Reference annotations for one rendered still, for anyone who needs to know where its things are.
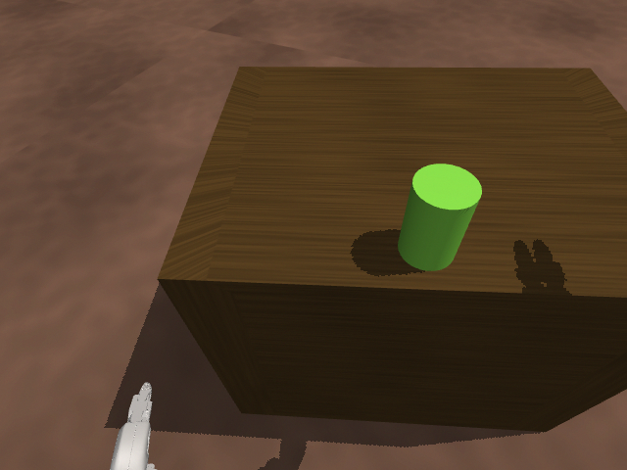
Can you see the can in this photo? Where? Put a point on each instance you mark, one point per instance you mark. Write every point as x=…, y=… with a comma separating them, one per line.
x=442, y=201

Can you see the left robot hand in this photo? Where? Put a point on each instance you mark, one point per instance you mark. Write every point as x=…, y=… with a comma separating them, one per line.
x=131, y=449

